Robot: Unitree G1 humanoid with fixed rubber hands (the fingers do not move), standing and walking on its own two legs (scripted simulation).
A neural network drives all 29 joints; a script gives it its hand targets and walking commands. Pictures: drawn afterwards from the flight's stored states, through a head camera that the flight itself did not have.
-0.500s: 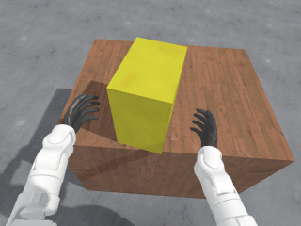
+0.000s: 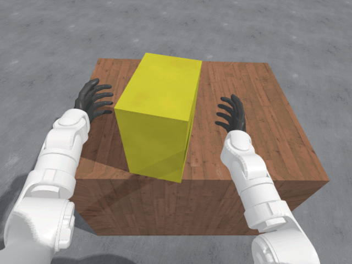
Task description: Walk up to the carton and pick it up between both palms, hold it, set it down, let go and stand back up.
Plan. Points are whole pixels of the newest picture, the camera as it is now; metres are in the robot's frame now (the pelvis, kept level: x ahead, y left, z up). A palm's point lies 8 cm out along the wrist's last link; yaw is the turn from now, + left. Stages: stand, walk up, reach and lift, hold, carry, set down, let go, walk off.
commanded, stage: reach and lift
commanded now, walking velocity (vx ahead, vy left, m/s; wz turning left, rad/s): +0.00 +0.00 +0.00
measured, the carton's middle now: (163, 119) +0.50 +0.00 +0.00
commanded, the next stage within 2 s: none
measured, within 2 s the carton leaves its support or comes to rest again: neither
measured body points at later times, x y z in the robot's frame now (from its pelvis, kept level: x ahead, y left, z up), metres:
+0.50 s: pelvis +0.01 +0.00 +0.00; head +0.01 +0.01 +0.45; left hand +0.49 +0.15 +0.18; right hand +0.41 -0.17 +0.16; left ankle +0.01 +0.11 -0.74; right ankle -0.01 -0.13 -0.74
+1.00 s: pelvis +0.01 +0.00 +0.00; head +0.04 +0.02 +0.45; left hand +0.50 +0.15 +0.14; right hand +0.43 -0.18 +0.13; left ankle +0.01 +0.11 -0.74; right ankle -0.01 -0.13 -0.74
